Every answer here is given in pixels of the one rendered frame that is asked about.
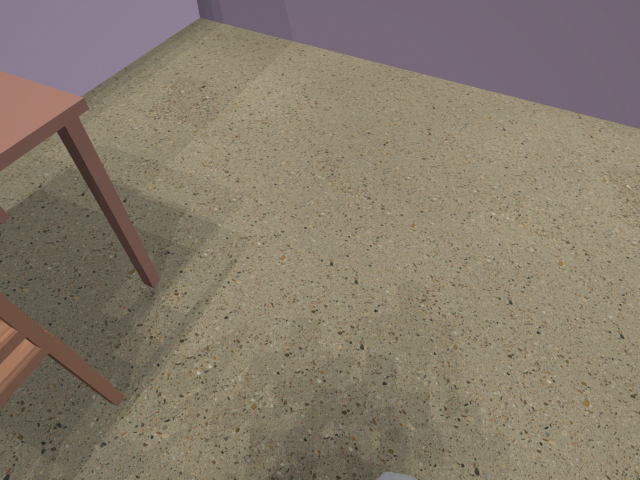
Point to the table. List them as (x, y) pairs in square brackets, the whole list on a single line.
[(30, 113)]

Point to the chair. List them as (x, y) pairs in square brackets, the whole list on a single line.
[(23, 346)]

